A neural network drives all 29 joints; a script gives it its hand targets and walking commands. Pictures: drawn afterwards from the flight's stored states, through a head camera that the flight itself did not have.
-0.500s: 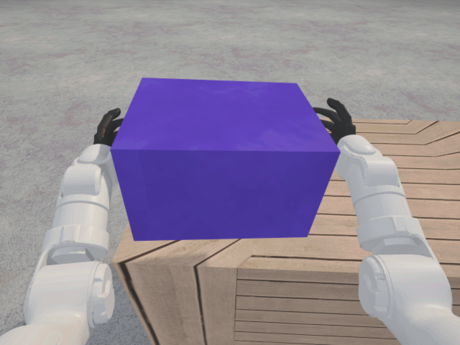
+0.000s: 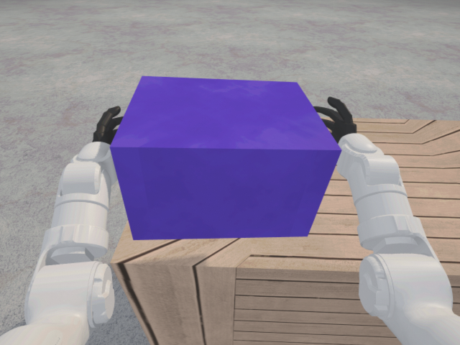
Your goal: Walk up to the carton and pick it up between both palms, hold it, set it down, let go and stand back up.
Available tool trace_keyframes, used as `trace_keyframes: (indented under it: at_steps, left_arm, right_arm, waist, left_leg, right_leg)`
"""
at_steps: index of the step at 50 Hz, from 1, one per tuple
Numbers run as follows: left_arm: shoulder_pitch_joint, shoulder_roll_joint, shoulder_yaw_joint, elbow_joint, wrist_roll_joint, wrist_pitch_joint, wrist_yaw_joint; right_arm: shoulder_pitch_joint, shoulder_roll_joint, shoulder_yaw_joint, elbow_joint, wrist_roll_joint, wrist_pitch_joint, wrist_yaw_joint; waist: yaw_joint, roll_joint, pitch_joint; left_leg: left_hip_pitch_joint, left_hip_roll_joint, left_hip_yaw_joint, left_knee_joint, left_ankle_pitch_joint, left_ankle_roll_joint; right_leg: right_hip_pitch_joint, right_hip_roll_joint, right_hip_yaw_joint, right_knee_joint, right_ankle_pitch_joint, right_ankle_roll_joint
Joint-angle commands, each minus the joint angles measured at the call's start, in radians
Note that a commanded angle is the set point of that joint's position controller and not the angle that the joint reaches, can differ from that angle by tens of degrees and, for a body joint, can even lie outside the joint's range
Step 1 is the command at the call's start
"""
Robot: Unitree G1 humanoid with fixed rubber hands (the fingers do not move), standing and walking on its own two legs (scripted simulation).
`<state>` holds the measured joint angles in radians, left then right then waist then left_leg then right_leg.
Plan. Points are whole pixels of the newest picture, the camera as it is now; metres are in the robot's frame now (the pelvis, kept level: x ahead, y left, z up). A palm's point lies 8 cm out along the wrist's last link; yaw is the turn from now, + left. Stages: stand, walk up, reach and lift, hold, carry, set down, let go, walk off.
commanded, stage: hold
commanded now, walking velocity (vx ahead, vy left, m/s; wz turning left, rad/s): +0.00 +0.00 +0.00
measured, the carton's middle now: (222, 154) +0.42 +0.05 +0.16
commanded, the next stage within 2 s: none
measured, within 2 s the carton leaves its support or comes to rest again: neither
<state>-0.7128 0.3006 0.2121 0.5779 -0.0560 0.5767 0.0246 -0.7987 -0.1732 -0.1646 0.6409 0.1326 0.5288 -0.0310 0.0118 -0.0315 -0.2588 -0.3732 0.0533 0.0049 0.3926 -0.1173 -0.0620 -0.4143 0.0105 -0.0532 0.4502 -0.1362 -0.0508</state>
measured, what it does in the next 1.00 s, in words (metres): stands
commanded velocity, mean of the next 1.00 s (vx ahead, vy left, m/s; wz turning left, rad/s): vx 0.00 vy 0.00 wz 0.00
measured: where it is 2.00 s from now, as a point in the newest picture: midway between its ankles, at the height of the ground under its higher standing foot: outside the picture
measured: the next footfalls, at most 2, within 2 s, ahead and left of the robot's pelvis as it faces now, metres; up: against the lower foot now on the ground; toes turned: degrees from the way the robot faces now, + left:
none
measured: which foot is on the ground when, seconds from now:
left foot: down 0.00-1.00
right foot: down 0.00-1.00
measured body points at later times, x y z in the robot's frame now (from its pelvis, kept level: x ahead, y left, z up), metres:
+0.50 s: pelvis +0.00 +0.00 +0.00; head -0.06 +0.01 +0.45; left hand +0.38 +0.24 +0.20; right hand +0.40 -0.17 +0.21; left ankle +0.05 +0.16 -0.74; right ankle +0.06 -0.09 -0.74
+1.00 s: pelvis +0.00 +0.00 +0.00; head -0.05 +0.00 +0.45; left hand +0.39 +0.24 +0.20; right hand +0.41 -0.17 +0.21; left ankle +0.05 +0.16 -0.74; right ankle +0.06 -0.09 -0.74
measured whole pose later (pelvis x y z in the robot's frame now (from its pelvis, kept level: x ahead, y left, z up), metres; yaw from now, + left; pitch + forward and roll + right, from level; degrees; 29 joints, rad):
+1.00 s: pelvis +0.00 +0.00 +0.00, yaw +0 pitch +5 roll +1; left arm -0.71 0.30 0.21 0.52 -0.03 0.60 0.01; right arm -0.78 -0.18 -0.17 0.60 0.14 0.53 -0.03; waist 0.00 -0.03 -0.24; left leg -0.36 0.05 0.00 0.38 -0.12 -0.06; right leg -0.40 0.01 -0.05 0.44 -0.14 -0.05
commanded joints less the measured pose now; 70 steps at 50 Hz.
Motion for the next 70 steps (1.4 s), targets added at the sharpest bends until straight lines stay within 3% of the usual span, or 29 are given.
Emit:
trace_keyframes:
  at_steps: [1, 4, 5, 10, 11, 13, 14, 18, 19, 24, 26, 27, 30, 32, 36, 39, 41, 43, 45, 47, 51, 56, 57, 60, 61, 63, 66, 68, 70]
  left_arm:
    - [-0.875, -0.713, -0.334, -0.376, -0.143, -0.059, -0.211]
    - [-0.903, -0.704, -0.318, -0.446, -0.135, -0.07, -0.205]
    - [-0.947, -0.703, -0.359, -0.49, -0.166, -0.08, -0.201]
    - [-0.868, -0.71, -0.385, -0.504, -0.183, -0.073, -0.201]
    - [-0.891, -0.693, -0.359, -0.464, -0.165, -0.065, -0.199]
    - [-0.788, -0.673, -0.288, -0.352, -0.104, -0.041, -0.217]
    - [-0.823, -0.665, -0.282, -0.333, -0.108, -0.038, -0.22]
    - [-0.91, -0.682, -0.312, -0.406, -0.122, -0.058, -0.22]
    - [-0.85, -0.673, -0.29, -0.375, -0.102, -0.052, -0.225]
    - [-0.888, -0.702, -0.338, -0.425, -0.129, -0.059, -0.211]
    - [-0.864, -0.7, -0.323, -0.373, -0.113, -0.059, -0.216]
    - [-0.902, -0.667, -0.28, -0.321, -0.099, -0.053, -0.221]
    - [-0.897, -0.703, -0.333, -0.453, -0.131, -0.067, -0.208]
    - [-0.849, -0.691, -0.326, -0.391, -0.119, -0.058, -0.214]
    - [-0.908, -0.699, -0.37, -0.496, -0.161, -0.073, -0.196]
    - [-0.858, -0.703, -0.337, -0.459, -0.144, -0.068, -0.197]
    - [-0.872, -0.686, -0.331, -0.415, -0.127, -0.059, -0.208]
    - [-0.83, -0.689, -0.331, -0.452, -0.128, -0.047, -0.215]
    - [-0.823, -0.689, -0.326, -0.447, -0.13, -0.051, -0.211]
    - [-0.875, -0.684, -0.322, -0.483, -0.12, -0.051, -0.209]
    - [-0.805, -0.714, -0.356, -0.475, -0.13, -0.044, -0.211]
    - [-0.841, -0.715, -0.344, -0.43, -0.124, -0.048, -0.213]
    - [-0.83, -0.712, -0.332, -0.409, -0.116, -0.045, -0.217]
    - [-0.78, -0.719, -0.343, -0.47, -0.106, -0.04, -0.222]
    - [-0.831, -0.698, -0.331, -0.432, -0.111, -0.035, -0.217]
    - [-0.795, -0.715, -0.34, -0.454, -0.119, -0.043, -0.212]
    - [-0.809, -0.708, -0.327, -0.46, -0.108, -0.043, -0.214]
    - [-0.813, -0.698, -0.301, -0.361, -0.094, -0.039, -0.221]
    - [-0.887, -0.712, -0.35, -0.433, -0.128, -0.055, -0.215]
  right_arm:
    - [-0.779, 0.58, 0.278, -0.334, 0.161, -0.05, 0.092]
    - [-0.783, 0.61, 0.326, -0.356, 0.165, -0.058, 0.098]
    - [-0.772, 0.588, 0.292, -0.342, 0.17, -0.053, 0.097]
    - [-0.808, 0.602, 0.366, -0.498, 0.205, -0.068, 0.079]
    - [-0.758, 0.564, 0.32, -0.388, 0.179, -0.044, 0.08]
    - [-0.756, 0.546, 0.319, -0.384, 0.166, -0.038, 0.077]
    - [-0.72, 0.551, 0.291, -0.286, 0.146, -0.025, 0.082]
    - [-0.769, 0.58, 0.282, -0.296, 0.137, -0.046, 0.094]
    - [-0.789, 0.581, 0.308, -0.361, 0.143, -0.058, 0.094]
    - [-0.781, 0.58, 0.3, -0.35, 0.156, -0.061, 0.103]
    - [-0.799, 0.567, 0.28, -0.331, 0.147, -0.061, 0.106]
    - [-0.797, 0.571, 0.268, -0.3, 0.13, -0.054, 0.104]
    - [-0.745, 0.577, 0.293, -0.323, 0.145, -0.064, 0.111]
    - [-0.749, 0.562, 0.304, -0.337, 0.14, -0.061, 0.104]
    - [-0.78, 0.588, 0.313, -0.383, 0.162, -0.074, 0.115]
    - [-0.793, 0.567, 0.325, -0.401, 0.157, -0.072, 0.111]
    - [-0.735, 0.554, 0.3, -0.343, 0.146, -0.055, 0.097]
    - [-0.721, 0.554, 0.319, -0.382, 0.162, -0.055, 0.094]
    - [-0.733, 0.565, 0.32, -0.387, 0.16, -0.051, 0.095]
    - [-0.753, 0.567, 0.329, -0.401, 0.182, -0.055, 0.093]
    - [-0.734, 0.53, 0.324, -0.415, 0.179, -0.056, 0.082]
    - [-0.757, 0.526, 0.28, -0.371, 0.144, -0.062, 0.1]
    - [-0.753, 0.524, 0.28, -0.366, 0.141, -0.064, 0.092]
    - [-0.714, 0.534, 0.337, -0.407, 0.174, -0.069, 0.092]
    - [-0.753, 0.535, 0.314, -0.39, 0.172, -0.06, 0.095]
    - [-0.707, 0.532, 0.318, -0.393, 0.164, -0.064, 0.088]
    - [-0.743, 0.527, 0.317, -0.392, 0.17, -0.067, 0.097]
    - [-0.727, 0.504, 0.255, -0.309, 0.126, -0.059, 0.098]
    - [-0.787, 0.555, 0.294, -0.388, 0.13, -0.081, 0.105]
  waist:
    - [-0.169, 0.055, -0.331]
    - [-0.132, 0.042, -0.398]
    - [-0.166, 0.102, -0.407]
    - [-0.152, 0.027, -0.528]
    - [-0.161, 0.078, -0.415]
    - [-0.139, 0.031, -0.305]
    - [-0.171, 0.034, -0.277]
    - [-0.173, 0.056, -0.326]
    - [-0.132, 0.047, -0.311]
    - [-0.159, 0.07, -0.371]
    - [-0.136, 0.069, -0.348]
    - [-0.158, 0.067, -0.287]
    - [-0.165, 0.078, -0.382]
    - [-0.151, 0.04, -0.326]
    - [-0.153, 0.074, -0.447]
    - [-0.139, 0.025, -0.427]
    - [-0.175, 0.044, -0.369]
    - [-0.162, 0.076, -0.369]
    - [-0.156, 0.038, -0.373]
    - [-0.14, 0.077, -0.381]
    - [-0.164, 0.07, -0.397]
    - [-0.159, 0.056, -0.359]
    - [-0.179, 0.078, -0.336]
    - [-0.162, 0.086, -0.368]
    - [-0.145, 0.072, -0.363]
    - [-0.179, 0.062, -0.376]
    - [-0.13, 0.08, -0.35]
    - [-0.169, 0.053, -0.262]
    - [-0.17, 0.054, -0.402]
  left_leg:
    - [-0.06, -0.145, -0.021, -0.132, -0.13, 0.056]
    - [-0.038, -0.15, -0.013, -0.124, -0.08, 0.057]
    - [-0.046, -0.142, -0.027, -0.124, -0.093, 0.044]
    - [-0.013, -0.15, -0.028, -0.085, 0.0, 0.051]
    - [-0.02, -0.146, -0.03, -0.11, -0.05, 0.046]
    - [-0.066, -0.142, -0.029, -0.133, -0.117, 0.058]
    - [-0.044, -0.143, -0.031, -0.151, -0.148, 0.062]
    - [-0.03, -0.139, -0.014, -0.14, -0.12, 0.058]
    - [-0.067, -0.146, -0.011, -0.136, -0.123, 0.063]
    - [-0.046, -0.142, -0.014, -0.129, -0.12, 0.059]
    - [-0.042, -0.136, -0.019, -0.134, -0.143, 0.059]
    - [-0.077, -0.137, -0.01, -0.153, -0.197, 0.066]
    - [-0.01, -0.141, -0.013, -0.135, -0.091, 0.055]
    - [-0.048, -0.137, -0.015, -0.145, -0.123, 0.059]
    - [-0.036, -0.138, -0.025, -0.123, -0.107, 0.056]
    - [-0.018, -0.139, -0.019, -0.127, -0.083, 0.061]
    - [-0.026, -0.145, -0.016, -0.138, -0.112, 0.053]
    - [-0.012, -0.142, -0.015, -0.141, -0.047, 0.047]
    - [-0.038, -0.149, -0.017, -0.132, -0.087, 0.055]
    - [-0.03, -0.146, -0.011, -0.132, -0.068, 0.055]
    - [-0.016, -0.147, -0.02, -0.133, -0.058, 0.043]
    - [-0.035, -0.135, -0.02, -0.148, -0.148, 0.057]
    - [-0.041, -0.146, -0.014, -0.152, -0.13, 0.05]
    - [-0.006, -0.144, -0.022, -0.141, -0.055, 0.047]
    - [-0.019, -0.14, -0.012, -0.144, -0.12, 0.054]
    - [-0.014, -0.149, -0.013, -0.135, -0.066, 0.048]
    - [-0.012, -0.136, -0.022, -0.155, -0.091, 0.052]
    - [-0.049, -0.139, -0.014, -0.169, -0.181, 0.059]
    - [-0.017, -0.143, -0.008, -0.149, -0.123, 0.059]
  right_leg:
    - [0.636, -0.026, 0.119, -0.153, 0.136, 0.078]
    - [0.662, -0.021, 0.122, -0.132, 0.182, 0.082]
    - [0.664, -0.027, 0.123, -0.129, 0.189, 0.078]
    - [0.72, -0.027, 0.146, -0.117, 0.323, 0.098]
    - [0.672, -0.026, 0.128, -0.128, 0.291, 0.092]
    - [0.665, -0.034, 0.131, -0.15, 0.189, 0.09]
    - [0.638, -0.037, 0.126, -0.163, 0.15, 0.088]
    - [0.628, -0.033, 0.116, -0.152, 0.109, 0.078]
    - [0.631, -0.039, 0.121, -0.145, 0.102, 0.084]
    - [0.636, -0.037, 0.121, -0.144, 0.144, 0.082]
    - [0.597, -0.031, 0.125, -0.151, 0.073, 0.072]
    - [0.591, -0.039, 0.128, -0.168, 0.008, 0.074]
    - [0.63, -0.022, 0.11, -0.145, 0.14, 0.07]
    - [0.637, -0.03, 0.118, -0.146, 0.132, 0.075]
    - [0.661, -0.031, 0.134, -0.127, 0.152, 0.066]
    - [0.645, -0.021, 0.12, -0.139, 0.18, 0.079]
    - [0.647, -0.032, 0.13, -0.147, 0.156, 0.082]
    - [0.684, -0.035, 0.121, -0.135, 0.256, 0.078]
    - [0.681, -0.037, 0.132, -0.144, 0.214, 0.091]
    - [0.669, -0.039, 0.133, -0.138, 0.226, 0.085]
    - [0.699, -0.031, 0.13, -0.134, 0.331, 0.089]
    - [0.633, -0.028, 0.122, -0.154, 0.123, 0.07]
    - [0.631, -0.029, 0.115, -0.158, 0.137, 0.07]
    - [0.68, -0.029, 0.114, -0.14, 0.263, 0.079]
    - [0.658, -0.032, 0.124, -0.156, 0.171, 0.078]
    - [0.682, -0.032, 0.125, -0.146, 0.26, 0.084]
    - [0.651, -0.026, 0.115, -0.144, 0.227, 0.072]
    - [0.604, -0.032, 0.111, -0.173, 0.058, 0.073]
    - [0.625, -0.029, 0.112, -0.151, 0.093, 0.067]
